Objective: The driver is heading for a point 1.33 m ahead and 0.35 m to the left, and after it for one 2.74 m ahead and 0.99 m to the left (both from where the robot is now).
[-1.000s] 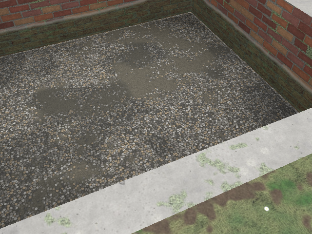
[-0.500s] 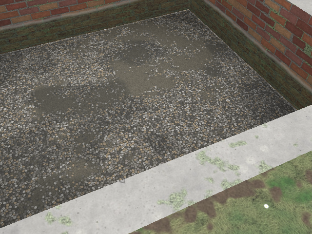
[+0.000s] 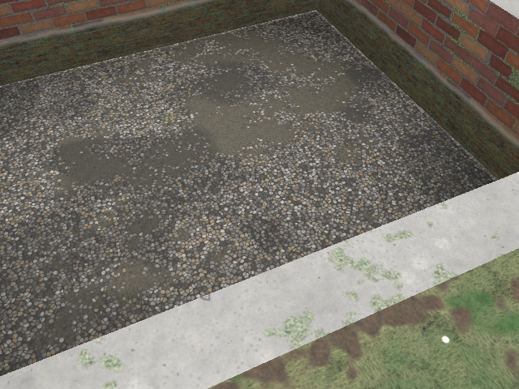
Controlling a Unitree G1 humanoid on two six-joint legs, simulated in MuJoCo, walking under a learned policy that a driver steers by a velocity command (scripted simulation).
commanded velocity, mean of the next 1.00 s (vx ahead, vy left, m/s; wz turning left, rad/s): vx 0.22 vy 0.00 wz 0.03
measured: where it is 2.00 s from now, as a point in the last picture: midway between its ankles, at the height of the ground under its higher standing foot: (244, 348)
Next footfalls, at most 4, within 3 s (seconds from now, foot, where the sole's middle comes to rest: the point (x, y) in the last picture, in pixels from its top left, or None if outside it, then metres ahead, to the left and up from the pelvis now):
0.92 right None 0.09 -0.18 -0.78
1.38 left None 0.48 0.06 -0.78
1.76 right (271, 309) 0.73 -0.01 -0.78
2.02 left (193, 363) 0.58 0.20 -0.78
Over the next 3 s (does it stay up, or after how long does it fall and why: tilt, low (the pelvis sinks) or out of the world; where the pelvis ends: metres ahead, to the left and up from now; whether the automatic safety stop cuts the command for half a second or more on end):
stays up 0.59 0.07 -0.02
